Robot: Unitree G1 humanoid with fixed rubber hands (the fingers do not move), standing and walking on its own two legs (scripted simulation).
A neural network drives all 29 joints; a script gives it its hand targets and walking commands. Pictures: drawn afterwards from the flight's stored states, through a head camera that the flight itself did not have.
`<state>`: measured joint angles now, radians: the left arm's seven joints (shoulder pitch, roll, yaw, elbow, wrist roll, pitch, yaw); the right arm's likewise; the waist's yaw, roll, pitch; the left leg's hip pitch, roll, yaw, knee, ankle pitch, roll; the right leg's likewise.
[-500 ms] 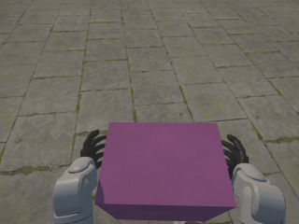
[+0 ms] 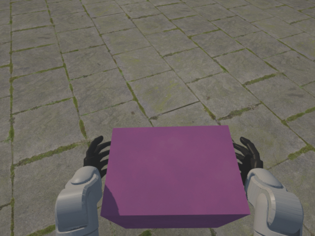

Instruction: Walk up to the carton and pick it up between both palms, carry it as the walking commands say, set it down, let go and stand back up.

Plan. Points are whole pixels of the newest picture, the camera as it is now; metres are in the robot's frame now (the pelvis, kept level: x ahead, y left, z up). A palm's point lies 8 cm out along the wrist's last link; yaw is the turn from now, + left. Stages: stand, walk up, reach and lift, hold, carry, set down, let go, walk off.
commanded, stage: carry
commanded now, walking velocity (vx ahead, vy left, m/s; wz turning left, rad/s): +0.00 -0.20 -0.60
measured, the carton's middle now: (170, 183) +0.25 +0.00 +0.00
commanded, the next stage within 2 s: none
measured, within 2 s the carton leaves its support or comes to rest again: neither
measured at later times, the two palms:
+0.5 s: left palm (204, 163) +0.27 -0.08 +0.07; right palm out of the picture +0.16 -0.40 +0.06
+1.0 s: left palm (204, 143) +0.31 -0.08 +0.09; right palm out of the picture +0.12 -0.36 +0.10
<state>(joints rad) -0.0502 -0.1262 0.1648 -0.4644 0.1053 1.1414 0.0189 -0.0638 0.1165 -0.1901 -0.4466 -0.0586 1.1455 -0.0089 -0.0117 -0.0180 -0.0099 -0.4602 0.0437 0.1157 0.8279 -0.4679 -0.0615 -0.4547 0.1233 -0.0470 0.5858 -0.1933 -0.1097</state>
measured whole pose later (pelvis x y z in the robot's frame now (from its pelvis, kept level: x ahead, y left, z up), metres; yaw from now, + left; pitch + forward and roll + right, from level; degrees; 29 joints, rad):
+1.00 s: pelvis +0.01 -0.09 +0.02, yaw -35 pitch +4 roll +0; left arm -0.03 -0.09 0.17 -0.42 0.09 1.17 0.01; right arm -0.03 0.13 -0.14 -0.40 -0.09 1.15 -0.02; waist 0.01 -0.03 -0.09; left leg -0.29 -0.01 0.15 0.46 -0.25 0.07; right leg -0.60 -0.03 0.02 1.02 -0.44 0.04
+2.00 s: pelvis +0.08 -0.01 +0.02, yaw -56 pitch +2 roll +0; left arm -0.09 -0.11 0.17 -0.34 0.12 1.17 0.02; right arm -0.08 0.10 -0.18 -0.34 -0.10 1.17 -0.01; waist -0.01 -0.02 -0.11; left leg -0.32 0.07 0.16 0.50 -0.21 0.00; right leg -0.30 -0.05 -0.08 0.52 -0.24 0.01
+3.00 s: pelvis +0.07 -0.03 +0.02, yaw -56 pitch +2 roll +0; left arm -0.10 -0.10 0.18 -0.24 0.13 1.07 0.01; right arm -0.09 0.10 -0.17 -0.24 -0.12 1.07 0.00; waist 0.00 0.00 -0.08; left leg -0.31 0.10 0.13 0.50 -0.20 -0.03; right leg -0.29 -0.02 -0.10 0.51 -0.25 -0.03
